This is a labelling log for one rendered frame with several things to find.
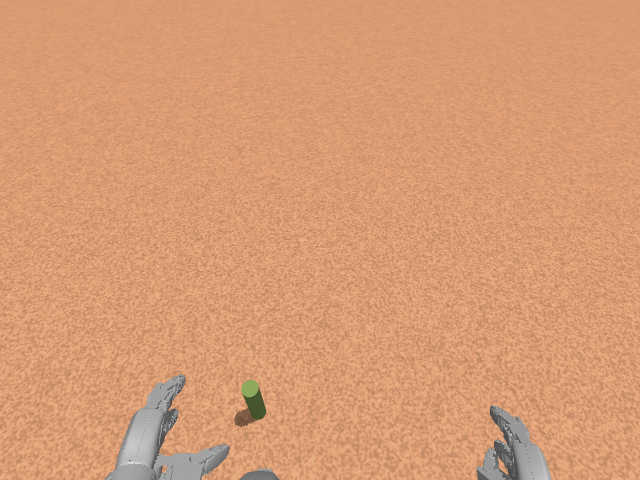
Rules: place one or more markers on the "left robot arm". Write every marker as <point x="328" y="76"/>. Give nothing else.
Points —
<point x="132" y="472"/>

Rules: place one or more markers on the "can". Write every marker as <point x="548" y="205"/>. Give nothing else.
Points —
<point x="253" y="398"/>

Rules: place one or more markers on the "left robot hand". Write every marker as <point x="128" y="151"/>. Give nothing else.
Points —
<point x="146" y="433"/>

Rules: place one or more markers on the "right robot hand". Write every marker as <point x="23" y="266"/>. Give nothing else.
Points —
<point x="523" y="459"/>

